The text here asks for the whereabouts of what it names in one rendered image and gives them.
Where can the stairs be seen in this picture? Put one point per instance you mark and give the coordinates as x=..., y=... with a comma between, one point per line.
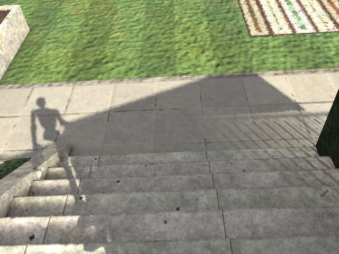
x=243, y=201

